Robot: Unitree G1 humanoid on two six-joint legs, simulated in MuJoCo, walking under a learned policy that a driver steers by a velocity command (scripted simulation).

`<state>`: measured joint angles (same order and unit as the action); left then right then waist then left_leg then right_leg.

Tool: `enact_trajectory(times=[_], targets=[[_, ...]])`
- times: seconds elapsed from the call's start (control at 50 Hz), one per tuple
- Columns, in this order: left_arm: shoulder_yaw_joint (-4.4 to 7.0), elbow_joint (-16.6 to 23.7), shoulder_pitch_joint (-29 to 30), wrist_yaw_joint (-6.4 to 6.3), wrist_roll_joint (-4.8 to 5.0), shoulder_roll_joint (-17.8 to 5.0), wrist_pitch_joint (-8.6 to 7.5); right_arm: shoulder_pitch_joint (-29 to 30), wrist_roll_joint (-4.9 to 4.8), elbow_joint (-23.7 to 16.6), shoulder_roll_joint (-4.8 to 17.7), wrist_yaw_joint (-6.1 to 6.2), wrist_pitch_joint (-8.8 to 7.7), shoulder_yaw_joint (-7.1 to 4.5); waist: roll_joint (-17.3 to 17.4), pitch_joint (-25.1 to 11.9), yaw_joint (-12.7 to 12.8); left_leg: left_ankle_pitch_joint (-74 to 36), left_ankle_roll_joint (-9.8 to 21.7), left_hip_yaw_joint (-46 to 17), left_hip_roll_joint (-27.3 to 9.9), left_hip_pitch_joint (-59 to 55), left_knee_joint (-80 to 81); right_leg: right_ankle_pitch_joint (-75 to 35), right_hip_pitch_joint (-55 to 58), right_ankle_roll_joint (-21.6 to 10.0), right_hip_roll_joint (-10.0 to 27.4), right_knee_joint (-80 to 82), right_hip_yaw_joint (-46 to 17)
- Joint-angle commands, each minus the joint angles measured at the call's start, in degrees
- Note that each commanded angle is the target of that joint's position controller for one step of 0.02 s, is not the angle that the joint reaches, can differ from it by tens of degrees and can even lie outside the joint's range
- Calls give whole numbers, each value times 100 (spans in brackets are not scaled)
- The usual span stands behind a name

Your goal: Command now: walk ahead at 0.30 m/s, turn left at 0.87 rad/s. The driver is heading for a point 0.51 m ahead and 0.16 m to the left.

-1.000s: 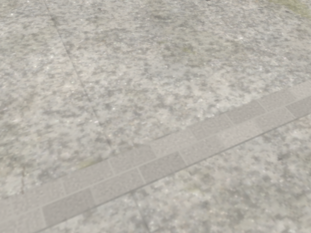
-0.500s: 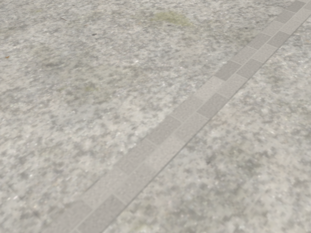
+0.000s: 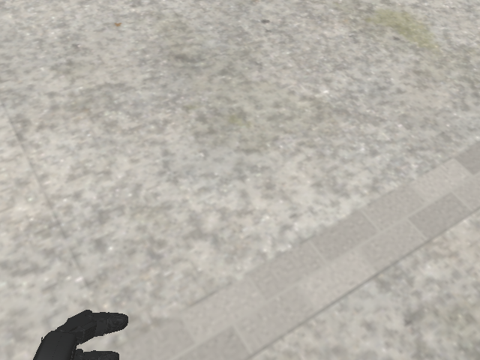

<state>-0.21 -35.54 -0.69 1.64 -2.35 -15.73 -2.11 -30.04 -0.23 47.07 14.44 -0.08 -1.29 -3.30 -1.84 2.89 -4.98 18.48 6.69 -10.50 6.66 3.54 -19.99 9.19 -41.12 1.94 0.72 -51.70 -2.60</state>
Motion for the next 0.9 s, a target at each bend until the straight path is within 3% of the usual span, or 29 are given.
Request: enact_trajectory(times=[0.02,0.06,0.1,0.12,0.14,0.16,0.18,0.2,0.22,0.26,0.28,0.36,0.44,0.52,0.54,0.56,0.58,0.6,0.62,0.64,0.66,0.68,0.7,0.72,0.76,0.78,0.82,0.86,0.9], targets=[[-25,576,878,-54,92,-238,-79,-177,-4,-204,1039,98,81,-318,826,-286,-51,-5339,-13,-703,-628,-20,-395,-629,504,-13,-649,1199,545],[10,490,555,-147,124,-426,-124,81,33,-293,1080,116,117,-347,891,-465,90,-5234,-291,-962,-564,270,-716,-848,1511,-151,-811,1924,413],[133,144,-589,-303,175,-778,-180,688,27,-529,1272,119,20,-413,934,-872,638,-5158,-592,-1261,-408,688,-1519,-1267,3170,-319,-751,2401,103],[210,-70,-1536,-385,145,-983,-260,1029,-35,-670,1246,79,-58,-412,782,-1209,1148,-4405,-688,-1167,-194,1008,-2576,-1921,4253,-469,-150,2753,-313],[265,-148,-2089,-436,40,-1258,-295,724,-89,-819,560,84,-58,-262,-436,-1911,1020,427,-702,-386,265,1726,-4274,-3798,5496,-711,1535,2284,-1455],[316,46,-1870,-382,2,-1417,-209,-351,-260,-936,600,195,47,-241,-1311,-2994,478,2599,-717,91,605,2462,-5819,-5395,6210,-1617,3154,2159,-3404],[353,184,-1311,-396,131,-1063,-124,-392,23,-663,1046,198,175,-286,-704,-2896,382,1621,-692,246,10,2511,-6171,-4213,5431,-1852,2825,2444,-3450],[201,299,-925,-437,170,-508,-75,225,130,-687,1163,128,267,-329,-297,-2085,418,1076,-757,462,-157,2583,-6026,-3146,4575,-1725,2311,2678,-2480],[104,259,-762,-452,136,-223,-20,613,162,-748,1117,55,337,-340,-108,-1468,379,829,-829,555,-334,2649,-5759,-2489,3965,-1500,1888,2931,-1733],[137,125,-791,-491,121,-354,21,749,181,-812,954,-110,521,-299,-520,-884,321,706,-931,689,-503,2392,-5459,-2411,3091,-1360,1522,3253,-823],[179,44,-867,-460,101,-440,4,814,140,-876,849,-151,569,-264,-598,-792,290,666,-925,755,-535,2293,-5237,-2465,2879,-1350,1480,3312,-546],[290,7,-919,-386,13,-617,-2,1428,138,-1215,724,-239,661,-173,-619,-729,313,409,-808,961,-811,2241,-4334,-1497,2576,-1414,1720,3562,21],[406,117,-756,-322,-40,-851,82,1951,81,-1518,766,-376,719,-132,-770,-622,325,131,-671,1320,-927,1536,-3156,92,2036,-1121,1743,3633,673],[529,87,-1074,-218,18,-1097,203,2238,35,-1687,842,-407,669,-173,-559,-614,476,338,-525,1678,-735,1066,-2041,884,2250,-770,1957,3094,1043],[545,63,-1170,-191,44,-1083,251,2053,37,-1616,872,-392,634,-202,-329,-627,411,268,-443,1666,-628,702,-1567,1103,2117,-542,1878,2695,1225],[569,-7,-1386,-158,40,-1022,315,1574,75,-1445,1020,-330,572,-262,295,-603,252,77,-306,1047,-767,169,-840,1403,1700,-196,1661,1806,1457],[498,60,-1635,-90,64,-637,394,1439,94,-1477,1608,-184,504,-359,2045,-234,357,-661,55,-1185,-2182,103,214,2807,570,285,920,-16,1978],[469,530,-999,-181,0,-741,494,1425,151,-1712,2196,-91,484,-549,1850,-120,110,-1278,910,-2615,-2857,673,425,3043,-214,454,204,-820,813],[483,557,-696,-221,36,-822,518,1355,191,-1580,1955,-34,497,-538,1246,-146,73,-1216,949,-1981,-2521,642,338,2499,-151,393,343,-1164,275],[460,417,-960,-246,134,-733,487,1817,185,-1609,1701,4,500,-425,1289,-134,377,-1347,778,-1255,-2237,776,296,1819,17,302,377,-1105,240],[460,178,-1207,-258,146,-741,433,2265,186,-1671,1417,8,487,-331,1177,-266,580,-1637,582,-705,-1851,795,224,1297,343,242,371,-1015,266],[492,-50,-1470,-253,84,-799,417,2479,143,-1713,1158,34,442,-240,1205,-489,650,-2396,536,-289,-1643,748,64,1043,663,204,292,-1137,446],[495,-217,-1644,-224,66,-815,435,2448,113,-1658,884,32,397,-125,1090,-724,658,-3173,548,-39,-1604,668,-31,1023,967,181,254,-1235,495],[470,-286,-1688,-183,111,-736,467,2360,108,-1583,715,21,350,-46,890,-852,653,-3538,542,103,-1647,609,-56,1086,1205,151,233,-1150,505],[332,-366,-1640,-89,216,-395,525,2304,152,-1431,437,24,265,96,702,-825,617,-3118,382,367,-1657,571,45,1063,1703,58,297,-172,424],[269,-391,-1568,-49,228,-257,546,2257,191,-1354,400,41,236,132,780,-723,532,-2665,311,462,-1668,622,102,1036,1990,-8,267,376,399],[333,-326,-1386,-22,209,-467,575,2054,235,-1211,770,81,244,32,1029,-484,331,-2285,394,378,-1853,593,-2,1300,2091,-132,45,720,467],[390,-258,-1420,-16,213,-612,545,1928,196,-1120,994,108,297,-52,968,-391,323,-2627,496,236,-2109,460,-232,1583,1992,-242,-34,810,555],[377,-247,-1537,-21,227,-510,477,2000,144,-1085,1005,147,329,-80,818,-379,429,-2954,450,278,-2196,386,-531,1557,2118,-344,-65,1206,664]])
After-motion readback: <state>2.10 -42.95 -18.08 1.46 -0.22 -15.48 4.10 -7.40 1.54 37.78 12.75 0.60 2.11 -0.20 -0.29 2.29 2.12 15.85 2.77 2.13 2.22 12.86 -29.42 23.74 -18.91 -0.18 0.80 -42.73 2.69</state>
